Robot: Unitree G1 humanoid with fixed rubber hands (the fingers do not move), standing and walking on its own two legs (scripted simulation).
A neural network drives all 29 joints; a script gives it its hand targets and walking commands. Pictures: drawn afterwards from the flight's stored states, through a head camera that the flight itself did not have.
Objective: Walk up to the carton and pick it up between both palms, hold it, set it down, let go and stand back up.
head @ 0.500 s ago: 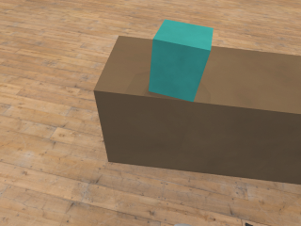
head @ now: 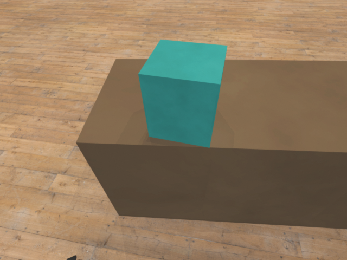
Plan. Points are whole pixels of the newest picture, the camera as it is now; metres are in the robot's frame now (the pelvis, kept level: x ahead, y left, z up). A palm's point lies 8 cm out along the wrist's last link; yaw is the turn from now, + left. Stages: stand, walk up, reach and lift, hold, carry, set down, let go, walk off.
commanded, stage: walk up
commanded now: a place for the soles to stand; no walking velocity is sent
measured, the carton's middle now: (185, 94) +0.60 -0.04 +0.04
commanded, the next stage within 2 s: none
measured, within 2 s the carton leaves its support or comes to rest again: neither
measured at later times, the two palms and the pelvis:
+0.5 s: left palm out of the picture +0.14 +0.27 -0.12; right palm (277, 231) +0.21 -0.24 -0.07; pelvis +0.08 +0.02 +0.00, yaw -3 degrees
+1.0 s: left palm (76, 244) +0.20 +0.25 -0.09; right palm (295, 251) +0.17 -0.27 -0.09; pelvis +0.10 +0.00 +0.01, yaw -4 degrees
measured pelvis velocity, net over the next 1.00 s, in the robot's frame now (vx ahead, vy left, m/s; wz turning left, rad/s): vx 0.10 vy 0.00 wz -0.07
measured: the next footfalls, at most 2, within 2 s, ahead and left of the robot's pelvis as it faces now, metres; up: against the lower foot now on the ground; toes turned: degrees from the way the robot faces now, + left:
left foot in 0.34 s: +0.22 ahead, +0.12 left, +0.00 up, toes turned +9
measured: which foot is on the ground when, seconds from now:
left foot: up 0.00-0.32, down 0.34-1.00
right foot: down 0.00-1.00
